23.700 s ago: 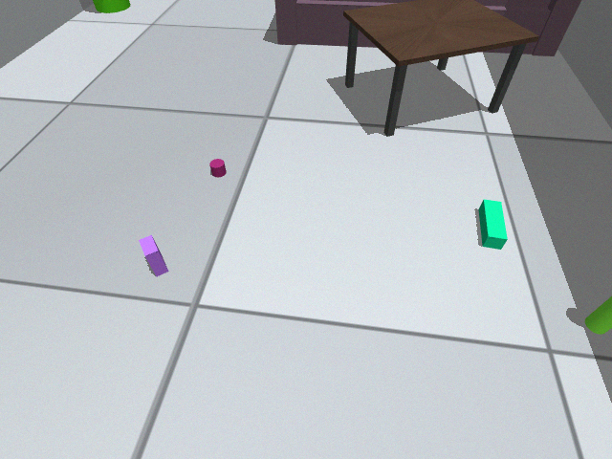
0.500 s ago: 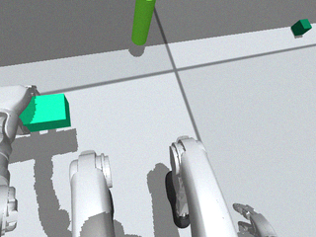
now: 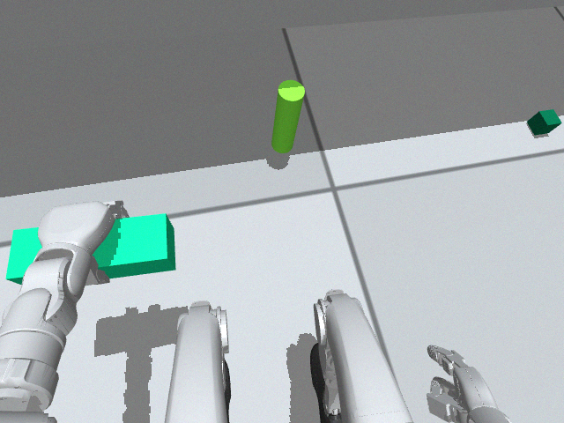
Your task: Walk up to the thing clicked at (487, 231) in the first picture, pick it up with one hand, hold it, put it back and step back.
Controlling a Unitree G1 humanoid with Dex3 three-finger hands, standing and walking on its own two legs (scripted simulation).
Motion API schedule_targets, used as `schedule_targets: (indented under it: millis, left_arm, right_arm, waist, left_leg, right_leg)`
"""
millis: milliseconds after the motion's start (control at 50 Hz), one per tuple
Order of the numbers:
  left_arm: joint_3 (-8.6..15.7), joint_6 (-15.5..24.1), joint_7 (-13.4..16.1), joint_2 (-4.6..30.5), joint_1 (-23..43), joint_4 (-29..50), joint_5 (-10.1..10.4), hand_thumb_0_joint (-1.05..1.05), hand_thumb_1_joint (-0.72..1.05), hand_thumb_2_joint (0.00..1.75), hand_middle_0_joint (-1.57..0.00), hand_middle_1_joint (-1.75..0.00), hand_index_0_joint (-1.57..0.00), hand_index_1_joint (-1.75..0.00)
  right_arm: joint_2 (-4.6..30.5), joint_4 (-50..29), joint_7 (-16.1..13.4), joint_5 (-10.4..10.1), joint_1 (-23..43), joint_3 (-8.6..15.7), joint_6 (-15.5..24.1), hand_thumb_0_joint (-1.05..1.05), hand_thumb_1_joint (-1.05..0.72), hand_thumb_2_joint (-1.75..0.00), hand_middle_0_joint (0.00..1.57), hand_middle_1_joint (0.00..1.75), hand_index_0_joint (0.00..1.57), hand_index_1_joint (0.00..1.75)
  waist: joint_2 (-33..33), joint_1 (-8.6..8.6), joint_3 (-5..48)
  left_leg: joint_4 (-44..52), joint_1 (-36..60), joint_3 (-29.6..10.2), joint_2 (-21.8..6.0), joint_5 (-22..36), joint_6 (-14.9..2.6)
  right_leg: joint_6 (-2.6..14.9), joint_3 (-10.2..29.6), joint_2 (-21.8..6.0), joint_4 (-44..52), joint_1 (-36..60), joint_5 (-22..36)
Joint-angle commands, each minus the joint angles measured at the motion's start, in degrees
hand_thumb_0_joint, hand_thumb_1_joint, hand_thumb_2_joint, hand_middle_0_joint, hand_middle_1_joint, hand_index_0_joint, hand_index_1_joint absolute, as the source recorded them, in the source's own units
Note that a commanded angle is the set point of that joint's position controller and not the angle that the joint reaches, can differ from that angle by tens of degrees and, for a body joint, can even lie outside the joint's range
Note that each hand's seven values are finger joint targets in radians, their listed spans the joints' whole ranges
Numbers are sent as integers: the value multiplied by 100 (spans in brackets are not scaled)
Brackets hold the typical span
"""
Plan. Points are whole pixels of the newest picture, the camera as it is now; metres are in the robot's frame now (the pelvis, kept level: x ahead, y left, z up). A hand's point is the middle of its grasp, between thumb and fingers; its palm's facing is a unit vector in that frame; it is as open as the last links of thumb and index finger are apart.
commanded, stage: lift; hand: left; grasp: from above
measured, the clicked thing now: (99, 251) +0.38 +0.28 -0.13
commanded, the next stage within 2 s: hold in 0.82 s
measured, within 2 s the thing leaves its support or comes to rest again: neither
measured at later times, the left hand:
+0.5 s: hand (53, 238) +0.34 +0.24 +0.07, palm faces -0.48 -0.08 -0.88, open 10.4 cm
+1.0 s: hand (30, 199) +0.35 +0.23 +0.14, palm faces -0.47 -0.09 -0.88, open 10.4 cm
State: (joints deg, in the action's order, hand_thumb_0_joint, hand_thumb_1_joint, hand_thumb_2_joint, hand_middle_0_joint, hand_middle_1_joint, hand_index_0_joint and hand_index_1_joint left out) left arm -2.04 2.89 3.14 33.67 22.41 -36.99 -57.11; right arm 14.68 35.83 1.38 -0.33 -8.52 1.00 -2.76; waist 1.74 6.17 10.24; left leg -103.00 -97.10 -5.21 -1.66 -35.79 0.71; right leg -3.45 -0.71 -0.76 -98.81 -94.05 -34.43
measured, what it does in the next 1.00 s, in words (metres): rises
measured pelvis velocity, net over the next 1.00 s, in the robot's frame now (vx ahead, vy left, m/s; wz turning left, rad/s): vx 0.06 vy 0.00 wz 0.02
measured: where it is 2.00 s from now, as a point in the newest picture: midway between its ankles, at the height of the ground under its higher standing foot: (274, 412)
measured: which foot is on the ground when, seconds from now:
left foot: down 0.00-1.00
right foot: down 0.00-1.00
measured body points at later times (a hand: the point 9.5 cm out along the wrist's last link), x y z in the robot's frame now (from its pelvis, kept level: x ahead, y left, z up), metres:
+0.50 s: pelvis +0.03 +0.00 +0.16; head +0.11 +0.01 +0.60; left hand +0.36 +0.24 +0.12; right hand +0.14 -0.27 +0.04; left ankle +0.08 +0.12 -0.49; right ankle +0.09 -0.15 -0.49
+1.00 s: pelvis +0.06 +0.00 +0.22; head +0.10 +0.00 +0.67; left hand +0.37 +0.23 +0.19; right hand +0.17 -0.26 +0.10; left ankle +0.08 +0.12 -0.49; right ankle +0.09 -0.15 -0.49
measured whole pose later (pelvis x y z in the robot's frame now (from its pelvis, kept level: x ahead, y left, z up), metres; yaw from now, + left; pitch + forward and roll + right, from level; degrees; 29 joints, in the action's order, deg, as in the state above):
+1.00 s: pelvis +0.06 +0.00 +0.22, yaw +1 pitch +8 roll -1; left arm -10.6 0.2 6.4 22.1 15.2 -45.3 -58.2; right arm 13.8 41.7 -2.0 -1.7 -13.7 2.1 -0.7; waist 1.3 2.3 4.3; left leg -45.9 -33.5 0.2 -2.4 -20.9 0.9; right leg -2.4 1.3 -1.4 -43.8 -32.8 -19.5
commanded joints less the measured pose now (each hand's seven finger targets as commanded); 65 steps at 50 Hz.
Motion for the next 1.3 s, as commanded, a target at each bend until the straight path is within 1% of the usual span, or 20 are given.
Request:
schedule_targets:
  millis: [0,20,40,80,120,160,240,400,440,480,520,560,600,640,760,800,840,1000,1040,1280]
  left_arm:
    - [664,-123,298,1553,1471,1653,126,0,71,96,-102,-82,-103,-81]
    - [634,-164,266,1385,1155,1460,141,0,70,94,-103,-79,-103,-79]
    - [470,-155,231,1265,1414,1727,145,0,68,95,-102,-79,-102,-78]
    - [571,-200,226,1316,1165,1486,107,0,69,95,-103,-79,-103,-79]
    - [336,-174,190,1087,1383,1464,102,0,69,96,-102,-80,-102,-80]
    - [442,-139,210,1149,1291,1270,82,0,68,98,-101,-82,-101,-82]
    - [226,-17,197,814,1125,991,42,0,68,96,-102,-81,-102,-80]
    - [30,29,588,473,1352,657,-192,0,64,99,-98,-84,-98,-84]
    - [125,-2,688,632,1469,593,-243,0,63,101,-97,-86,-97,-86]
    - [-49,-39,745,425,1460,538,-244,0,66,104,-101,-85,-100,-86]
    - [56,-101,780,499,1401,388,-233,0,64,103,-100,-85,-99,-85]
    - [-118,-133,789,355,1458,405,-227,0,64,103,-100,-83,-99,-84]
    - [-59,-162,795,403,1409,268,-213,0,61,103,-98,-83,-97,-84]
    - [-212,-184,778,209,1391,258,-177,0,60,103,-99,-80,-97,-82]
    - [-238,-260,710,149,1210,208,-141,0,57,101,-96,-79,-95,-81]
    - [-342,-244,680,47,1389,301,-116,0,60,100,-98,-79,-97,-80]
    - [-223,-233,672,230,1399,380,-115,0,60,97,-97,-79,-97,-79]
    - [-403,-257,554,87,1540,598,-146,0,62,97,-98,-80,-98,-80]
    - [-256,-271,529,226,1306,592,-119,0,63,95,-98,-79,-99,-78]
    - [-357,-279,218,74,1236,774,-115,0,66,97,-101,-76,-101,-76]
  right_arm:
    - [1032,-424,-206,-66,-490,408,161,0,-90,-90,20,30,20,30]
    - [1014,-394,-222,-76,-500,391,162,0,-90,-90,20,30,20,30]
    - [1002,-394,-251,-85,-486,402,172,0,-89,-90,20,30,20,30]
    - [975,-312,-301,-101,-491,389,179,0,-90,-90,20,30,20,30]
    - [917,-288,-334,-111,-458,350,217,0,-90,-90,20,30,20,30]
    - [899,-212,-379,-122,-478,347,264,0,-90,-90,20,30,20,30]
    - [819,-182,-423,-130,-497,333,369,0,-90,-90,20,30,20,30]
    - [812,-5,-409,-107,-642,364,503,0,-90,-90,20,30,20,30]
    - [834,61,-406,-93,-689,380,508,0,-90,-90,20,30,20,30]
    - [800,46,-386,-88,-619,361,520,0,-90,-90,20,30,20,30]
    - [825,94,-377,-82,-653,370,516,0,-90,-90,20,30,20,30]
    - [828,15,-357,-91,-596,375,505,0,-90,-90,20,30,20,30]
    - [817,57,-360,-86,-622,380,495,0,-90,-90,20,30,20,30]
    - [767,40,-351,-92,-587,366,489,0,-90,-90,20,30,20,30]
    - [777,-14,-352,-113,-584,397,451,0,-90,-90,20,30,20,30]
    - [773,-31,-357,-114,-551,396,456,0,-90,-90,20,30,20,30]
    - [802,-43,-373,-115,-519,416,456,0,-90,-90,20,30,20,30]
    - [789,-41,-397,-139,-425,411,423,0,-90,-90,20,30,20,30]
    - [803,-47,-404,-144,-422,418,408,0,-90,-90,20,30,20,30]
    - [810,-156,-380,-172,-359,448,325,0,-89,-89,20,30,20,30]
  waist:
    - [964,-116,3182]
    - [870,-125,3000]
    - [982,-81,2966]
    - [747,-110,2759]
    - [699,-35,2401]
    - [613,-123,2170]
    - [445,-152,1904]
    - [499,-216,1818]
    - [520,-226,1741]
    - [500,-249,1591]
    - [469,-295,1638]
    - [501,-302,1560]
    - [464,-321,1404]
    - [397,-306,1249]
    - [286,-382,1163]
    - [258,-294,1094]
    - [292,-373,1145]
    - [218,-334,1102]
    - [121,-414,1046]
    - [184,-445,953]
  left_leg:
    - [2259,3466,262,103,692,-170]
    - [2391,3584,230,91,807,-160]
    - [2566,3746,207,69,851,-133]
    - [2756,3949,256,62,957,-154]
    - [3068,4058,252,44,773,-156]
    - [3355,4206,254,51,650,-160]
    - [3753,4533,348,94,842,-157]
    - [4595,5685,415,129,1519,-82]
    - [4770,5888,449,142,1656,-73]
    - [5002,6084,432,140,1679,-59]
    - [5171,6336,416,142,1865,-42]
    - [5373,6577,434,150,1967,-33]
    - [5511,6640,430,161,2026,-28]
    - [5652,6699,470,180,2006,-36]
    - [6034,7152,506,198,2337,-24]
    - [6162,7261,485,186,2253,-17]
    - [6251,7397,521,200,2375,-18]
    - [6500,7839,561,222,2797,-14]
    - [6569,7878,609,239,2893,-27]
    - [6848,8256,679,241,3423,-13]
  right_leg:
    - [410,-231,175,1792,2254,872]
    - [401,-221,161,1894,2350,920]
    - [409,-210,170,1999,2434,959]
    - [404,-180,179,2346,2793,998]
    - [395,-156,189,2645,3045,910]
    - [391,-118,204,2957,3316,800]
    - [395,-25,216,3547,3924,882]
    - [403,-52,242,4356,4762,1488]
    - [392,-36,239,4564,4953,1608]
    - [383,-52,236,4755,5110,1630]
    - [369,-56,234,4904,5343,1772]
    - [372,-63,215,5072,5494,1870]
    - [358,-35,225,5248,5659,1897]
    - [353,3,224,5425,5799,1905]
    - [360,16,209,5792,6237,2165]
    - [356,7,227,5901,6256,2087]
    - [354,11,217,6009,6455,2185]
    - [337,46,206,6287,6785,2570]
    - [336,64,193,6368,6926,2671]
    - [346,56,215,6554,7321,3119]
